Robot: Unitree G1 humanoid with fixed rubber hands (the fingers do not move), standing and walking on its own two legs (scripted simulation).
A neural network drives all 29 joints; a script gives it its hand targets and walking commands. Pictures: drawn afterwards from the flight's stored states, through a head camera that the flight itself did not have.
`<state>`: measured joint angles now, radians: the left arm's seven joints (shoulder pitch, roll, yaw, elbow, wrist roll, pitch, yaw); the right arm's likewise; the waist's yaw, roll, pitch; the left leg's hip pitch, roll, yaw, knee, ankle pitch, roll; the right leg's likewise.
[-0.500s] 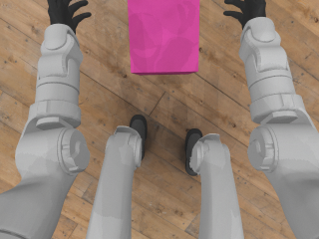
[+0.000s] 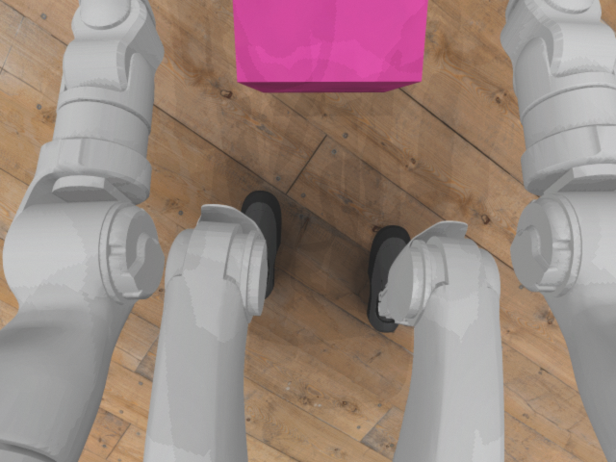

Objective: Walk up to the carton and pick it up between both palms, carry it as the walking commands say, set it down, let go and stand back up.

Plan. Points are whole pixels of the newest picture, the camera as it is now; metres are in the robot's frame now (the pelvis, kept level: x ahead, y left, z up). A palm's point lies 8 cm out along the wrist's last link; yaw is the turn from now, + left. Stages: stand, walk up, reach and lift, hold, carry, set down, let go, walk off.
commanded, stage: reach and lift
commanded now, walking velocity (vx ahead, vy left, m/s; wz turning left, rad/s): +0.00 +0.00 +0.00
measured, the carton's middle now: out of the picture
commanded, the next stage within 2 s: none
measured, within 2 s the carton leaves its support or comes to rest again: leaves its support in 1.96 s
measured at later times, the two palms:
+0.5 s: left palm out of the picture +0.52 +0.22 -0.25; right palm out of the picture +0.56 -0.14 -0.25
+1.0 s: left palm out of the picture +0.53 +0.21 -0.25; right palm out of the picture +0.56 -0.12 -0.26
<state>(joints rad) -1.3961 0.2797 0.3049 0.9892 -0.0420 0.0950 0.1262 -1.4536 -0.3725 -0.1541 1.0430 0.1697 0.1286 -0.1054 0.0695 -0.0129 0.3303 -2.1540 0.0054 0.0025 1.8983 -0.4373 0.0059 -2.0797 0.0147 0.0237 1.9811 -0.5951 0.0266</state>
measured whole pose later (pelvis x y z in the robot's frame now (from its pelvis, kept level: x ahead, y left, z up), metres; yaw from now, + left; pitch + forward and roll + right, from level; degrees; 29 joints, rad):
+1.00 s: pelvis -0.01 +0.00 -0.05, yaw +0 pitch +34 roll +0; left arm -1.54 0.36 0.16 1.13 -0.15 0.06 0.10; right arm -1.58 -0.35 -0.06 1.15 0.21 0.07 -0.09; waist 0.07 -0.01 0.52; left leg -2.23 0.01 0.00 2.08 -0.45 0.01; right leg -2.15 0.02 0.02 2.18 -0.62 0.03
